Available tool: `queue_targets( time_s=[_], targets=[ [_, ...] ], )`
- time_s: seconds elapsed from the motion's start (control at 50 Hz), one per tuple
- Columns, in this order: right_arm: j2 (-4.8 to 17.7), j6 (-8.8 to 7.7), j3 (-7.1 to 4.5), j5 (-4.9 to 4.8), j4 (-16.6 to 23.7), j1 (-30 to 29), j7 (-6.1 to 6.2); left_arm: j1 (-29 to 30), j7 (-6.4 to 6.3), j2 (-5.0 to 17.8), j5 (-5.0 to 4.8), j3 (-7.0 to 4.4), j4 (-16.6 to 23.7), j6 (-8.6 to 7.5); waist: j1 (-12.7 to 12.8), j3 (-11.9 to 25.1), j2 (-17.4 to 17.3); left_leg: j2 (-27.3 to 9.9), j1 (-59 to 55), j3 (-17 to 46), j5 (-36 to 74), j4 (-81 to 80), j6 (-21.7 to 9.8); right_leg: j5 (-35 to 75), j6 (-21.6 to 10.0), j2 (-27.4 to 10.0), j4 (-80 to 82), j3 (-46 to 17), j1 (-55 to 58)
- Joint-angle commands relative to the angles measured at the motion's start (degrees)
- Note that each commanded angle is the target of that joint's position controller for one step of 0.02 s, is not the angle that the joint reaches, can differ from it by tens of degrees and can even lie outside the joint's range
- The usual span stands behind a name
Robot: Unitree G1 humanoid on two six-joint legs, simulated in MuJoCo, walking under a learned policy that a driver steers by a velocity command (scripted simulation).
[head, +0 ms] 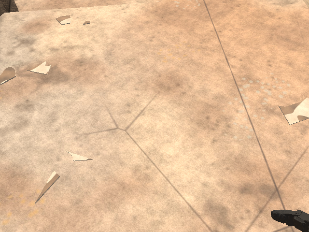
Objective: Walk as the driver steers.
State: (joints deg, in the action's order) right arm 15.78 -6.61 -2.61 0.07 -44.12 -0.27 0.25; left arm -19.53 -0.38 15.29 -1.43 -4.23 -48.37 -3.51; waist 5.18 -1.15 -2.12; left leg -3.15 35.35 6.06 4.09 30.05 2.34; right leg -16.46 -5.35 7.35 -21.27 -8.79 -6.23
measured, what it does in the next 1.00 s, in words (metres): walks ahead: left foot, then right foot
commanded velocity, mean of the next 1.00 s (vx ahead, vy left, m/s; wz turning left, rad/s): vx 0.50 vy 0.00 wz -0.17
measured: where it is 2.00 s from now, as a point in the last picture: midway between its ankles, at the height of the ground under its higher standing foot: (204, 122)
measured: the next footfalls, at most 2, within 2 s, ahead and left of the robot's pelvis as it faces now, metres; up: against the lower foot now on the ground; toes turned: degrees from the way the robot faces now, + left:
left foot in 0.08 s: +0.24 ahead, +0.14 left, +0.00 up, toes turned -7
right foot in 0.58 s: +0.46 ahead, -0.16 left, +0.00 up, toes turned -10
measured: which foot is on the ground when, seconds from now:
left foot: up 0.00-0.06, down 0.08-0.60, up 0.62-1.00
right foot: down 0.00-0.10, up 0.12-0.56, down 0.58-1.00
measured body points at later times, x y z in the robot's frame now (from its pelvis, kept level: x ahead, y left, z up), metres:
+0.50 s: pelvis +0.28 +0.01 +0.00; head +0.31 +0.00 +0.45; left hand +0.54 +0.19 -0.08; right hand +0.21 -0.27 -0.13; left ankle +0.20 +0.14 -0.74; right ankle +0.41 -0.15 -0.71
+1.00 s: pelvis +0.53 -0.07 +0.00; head +0.56 -0.08 +0.45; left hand +0.57 +0.21 -0.12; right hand +0.71 -0.33 -0.10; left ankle +0.74 +0.05 -0.70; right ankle +0.42 -0.15 -0.74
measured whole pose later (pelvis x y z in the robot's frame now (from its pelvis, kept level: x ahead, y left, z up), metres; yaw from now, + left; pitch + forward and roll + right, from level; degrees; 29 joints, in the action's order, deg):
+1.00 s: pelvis +0.53 -0.07 +0.00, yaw -8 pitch +2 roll -2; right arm 15.2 -4.4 -2.0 -0.6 -44.2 3.4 -1.8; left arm -22.5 0.2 15.5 -0.8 -3.1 -49.9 -4.3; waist 4.8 -0.3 -2.9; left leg -5.2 36.9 1.3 4.2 33.5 -0.3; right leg -15.4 -2.8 3.6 -12.6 2.3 0.6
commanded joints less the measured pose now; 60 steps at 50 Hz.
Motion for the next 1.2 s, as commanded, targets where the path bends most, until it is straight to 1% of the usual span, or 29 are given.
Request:
queue_targets(
  time_s=[0.02, 0.06, 0.08, 0.1, 0.12, 0.14, 0.16, 0.2, 0.24, 0.36, 0.48, 0.52, 0.56, 0.58, 0.6, 0.62, 0.64, 0.68, 0.7, 0.78, 0.9, 1.0, 1.06, 1.1, 1.12, 1.14, 1.16, 1.18, 1.2],
  targets=[
    [6.0, -1.67, -1.33, -0.50, 5.4, -5.2, -0.90, -1.6, -0.70, 8.3, -0.06, -1.95, 2.7, 0.13, -1.1, 1.2, 7.2, 2.8, -6.4, -1.2, -3.3, -3.7, -1.0, 11.5, -6.4, -14.5, 0.6, -14.0, -0.7],
    [7.4, -2.39, -2.00, -0.64, 4.5, -0.2, -1.00, -0.6, -0.96, 8.4, 0.26, -1.99, 3.4, 0.59, -4.2, 2.8, 9.3, 3.3, -13.4, -2.3, -7.3, -6.0, -3.0, 16.2, -5.3, -14.4, -3.9, -15.7, 0.3],
    [9.3, -2.72, -2.88, -0.02, 2.9, 6.8, -0.73, 0.1, -0.81, 6.5, 0.64, -1.27, 4.0, 0.50, -7.5, 7.4, 9.0, 1.6, -23.7, -1.9, -6.5, -6.4, -5.5, 20.6, -3.7, -11.7, -11.0, -13.2, -1.2],
    [12.5, -2.73, -3.65, 0.94, 1.8, 16.8, -0.32, 0.0, -0.51, 3.4, 1.58, -0.03, 5.1, 0.20, -11.4, 16.1, 4.1, -7.9, -39.4, 6.8, -8.9, -4.3, -9.6, 14.4, -1.5, -8.4, -26.4, -8.2, -8.3],
    [16.2, -1.69, -4.90, 1.27, -1.0, 22.8, -0.56, -8.9, -0.25, 0.3, -0.23, 0.92, 5.8, -0.55, -7.8, 22.4, -16.0, -19.5, -57.8, 33.7, -21.0, -9.1, -19.3, -13.0, 2.7, -0.1, -44.2, -1.0, -29.5],
    [10.6, -1.39, -3.73, -0.26, -0.7, 22.3, -1.00, -9.8, -0.41, 5.6, -1.16, 0.35, 4.1, -0.76, -8.9, 19.2, -12.4, -20.4, -57.0, 39.8, -32.4, -12.1, -18.6, -16.1, 3.0, -4.3, -51.9, -3.1, -36.9],
    [6.7, -1.06, -2.75, -0.59, 0.1, 19.3, -0.95, -3.6, -0.37, 8.6, -1.02, -0.39, 4.6, -0.68, -10.3, 11.1, -5.9, -17.7, -50.0, 30.9, -31.3, -12.9, -16.1, -10.9, 3.3, -6.2, -53.9, -2.7, -39.2],
    [5.6, -0.42, -2.13, 0.31, 0.4, 14.3, -1.07, 3.7, -0.52, 7.4, 0.58, -0.44, 6.7, -1.04, -8.4, 2.8, 0.0, -13.2, -36.5, 19.3, -17.1, -15.2, -14.6, -4.3, 3.5, -9.5, -49.5, 0.0, -37.0],
    [4.1, -0.49, -1.52, 0.75, -0.2, 13.6, -1.28, 3.3, -0.01, 5.2, 0.52, -0.26, 7.2, -0.91, -6.0, 2.0, -2.6, -10.2, -31.0, 12.8, -9.9, -17.6, -14.2, -2.6, 3.3, -11.6, -44.4, 1.7, -32.7],
    [8.4, -0.03, -2.65, -0.76, -2.3, 16.2, -0.78, 11.2, 0.79, 1.6, 1.15, 1.63, 10.3, -1.06, -7.1, 0.8, -2.2, -8.7, -27.1, 3.0, -2.4, -22.2, -15.1, 8.8, 5.0, -13.3, -24.0, 6.4, -30.0],
    [9.9, 1.29, -2.67, -1.77, -5.1, 21.6, -0.76, 20.2, 1.89, 3.4, 0.22, 1.50, 13.3, -1.51, -9.3, -1.0, -3.1, -10.2, -30.5, 0.6, -3.4, -20.2, -12.5, 14.9, 3.9, -10.6, -11.5, 8.1, -25.0],
    [10.7, 1.92, -2.86, -1.86, -5.6, 21.7, -0.59, 19.8, 2.22, 4.6, 0.24, 1.04, 13.7, -1.70, -7.8, -0.7, -3.6, -11.5, -32.9, 0.8, -0.4, -17.6, -11.5, 12.1, 2.3, -9.8, -9.0, 8.7, -22.2],
    [10.3, 2.41, -2.49, -1.79, -5.6, 21.1, -0.32, 9.9, 1.86, 7.8, 0.77, -0.84, 10.7, -1.67, -2.3, 4.9, -2.3, -8.3, -31.4, -3.0, 13.3, -5.3, -9.1, 11.4, -0.2, -7.3, -5.9, 10.9, -6.9],
    [8.2, 2.29, -1.49, -0.86, -4.5, 20.6, -0.18, 0.1, 1.27, 11.2, 1.21, -2.20, 8.6, -1.51, 2.0, 11.8, 0.8, -5.5, -23.3, -5.7, 8.0, 8.8, -6.9, 12.0, -3.1, -13.2, -7.4, 4.6, 8.0],
    [2.3, 1.18, 0.48, -0.09, -2.6, 25.6, -0.35, -5.8, 0.91, 17.6, 1.91, -3.60, 7.7, -0.90, 1.0, 19.2, 15.1, 3.1, -0.8, -9.2, -17.2, 31.6, -2.7, 5.6, -11.7, -27.9, -4.1, -20.0, 28.0],
    [4.7, 0.02, -0.01, -0.74, -3.4, 25.1, -0.56, -7.6, 1.22, 13.7, 1.14, -2.53, 7.2, -0.76, 1.8, 21.9, 15.9, 3.9, 6.9, -1.4, -37.1, 40.5, -3.1, -0.8, -13.9, -30.2, 2.9, -33.0, 28.4],
    [8.8, -0.49, -1.23, -2.19, -2.0, 20.7, -0.87, -3.4, 1.42, 11.0, 0.89, -1.43, 7.6, -0.97, 0.9, 13.0, 11.9, 0.6, 11.6, -0.9, -33.6, 43.5, -3.9, -2.2, -11.3, -28.3, 3.9, -25.6, 21.5],
    [8.0, -0.13, -1.31, -1.26, -1.4, 16.3, -0.57, 4.1, 1.85, 7.3, 1.26, -0.26, 8.5, -1.15, -2.4, 4.7, 6.8, -3.5, 8.5, -2.9, -24.4, 38.2, -3.9, 5.2, -8.8, -23.2, 6.8, -13.1, 6.7],
    [7.4, 0.55, -1.51, -0.77, -1.5, 16.9, -0.45, 6.1, 2.04, 6.1, 1.71, 0.08, 8.7, -1.46, -4.4, 3.2, 7.7, -5.0, 4.9, -2.4, -21.7, 35.5, -3.6, 8.7, -8.1, -21.3, 8.7, -9.6, 1.6],
    [4.6, 2.46, -1.14, -0.27, -1.1, 16.0, -0.25, 5.8, 1.90, 7.2, 1.55, -0.54, 6.8, -2.74, -6.5, 1.6, 6.5, -5.4, 2.8, -2.9, -14.3, 29.1, -1.9, 17.4, -9.1, -19.7, 13.1, -2.6, -4.0],
    [2.6, 1.66, -0.20, -0.37, 2.3, 3.8, -1.21, 0.4, 0.52, 9.1, 0.91, -0.91, 3.3, -2.10, -2.7, -1.3, 5.0, -3.1, 2.2, -4.8, 2.1, 8.4, -1.8, 18.2, -6.6, -17.7, 14.2, 3.9, -1.9],
    [3.2, 1.01, 0.04, -0.98, 5.6, -3.5, -2.76, -4.6, 0.18, 10.0, 0.37, -1.15, -0.1, -0.84, -0.6, -3.2, 5.0, -1.4, 3.8, -5.0, -1.1, 1.0, -3.7, 19.2, -5.9, -21.2, 10.7, 3.1, 7.0],
    [5.0, 0.66, -0.50, -0.90, 5.8, -1.4, -3.33, -4.1, -0.19, 10.9, 0.33, -1.49, -0.9, 0.04, -2.9, -1.3, 6.6, 0.6, -1.7, -6.5, -7.5, -1.4, -6.0, 30.0, -4.3, -22.3, 5.5, 3.0, 11.0],
    [8.8, 0.64, -2.60, -0.59, 2.1, 11.6, -2.69, -2.6, -0.41, 10.4, 0.61, -1.08, -0.6, 0.62, -9.6, 7.2, 6.2, 3.2, -21.4, -9.0, -6.4, -2.7, -8.9, 44.3, -1.8, -18.1, -9.7, 6.5, 7.8],
    [12.9, 0.84, -3.80, 0.04, 0.1, 22.1, -2.02, -2.9, -0.60, 8.2, 1.75, 0.01, 0.9, 0.46, -13.1, 15.9, 0.7, -6.8, -39.6, 2.0, -2.8, -0.1, -12.7, 29.8, 0.2, -14.8, -27.0, 9.0, -4.2],
    [16.2, 1.26, -4.52, -0.14, -1.2, 24.9, -2.22, -10.8, 0.13, 0.7, 1.53, 2.10, 1.1, -0.81, -9.2, 23.0, -14.6, -19.1, -59.0, 29.1, -15.8, -5.8, -21.6, -10.4, 4.0, -4.0, -46.8, 8.4, -27.9],
    [10.7, 1.41, -3.04, -0.81, -0.8, 25.1, -2.17, -6.9, 0.44, 6.6, 0.44, 0.85, 0.4, -2.01, -11.9, 21.9, -9.2, -18.5, -58.1, 34.1, -23.2, -10.9, -20.0, -16.8, 3.3, -6.0, -53.1, 0.9, -34.4],
    [9.0, 1.41, -2.40, -0.76, -0.3, 20.9, -1.94, -1.2, 0.70, 9.3, -0.96, -0.02, 2.4, -2.71, -11.3, 13.2, -6.5, -16.8, -50.8, 25.8, -22.3, -12.4, -17.6, -12.2, 2.7, -8.8, -53.8, 2.1, -38.1],
    [8.2, 1.43, -2.11, -0.44, 0.4, 16.9, -1.86, 2.1, 0.43, 8.7, -0.80, 0.16, 3.3, -2.91, -9.6, 8.2, -1.9, -14.8, -42.3, 19.6, -16.9, -13.8, -16.5, -6.9, 2.8, -11.7, -51.2, 4.0, -36.6]
  ],
)
Velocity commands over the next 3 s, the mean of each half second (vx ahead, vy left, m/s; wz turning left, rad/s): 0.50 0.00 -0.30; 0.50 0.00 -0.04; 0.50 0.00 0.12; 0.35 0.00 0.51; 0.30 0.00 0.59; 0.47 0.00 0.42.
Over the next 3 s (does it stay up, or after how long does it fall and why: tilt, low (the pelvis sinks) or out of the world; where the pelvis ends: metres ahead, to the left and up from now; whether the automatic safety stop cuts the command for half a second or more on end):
stays up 1.34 0.07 -0.02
